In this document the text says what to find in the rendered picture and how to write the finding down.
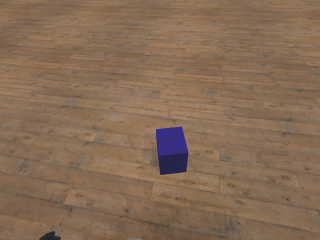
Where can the carton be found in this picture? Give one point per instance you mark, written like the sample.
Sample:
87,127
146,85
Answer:
172,150

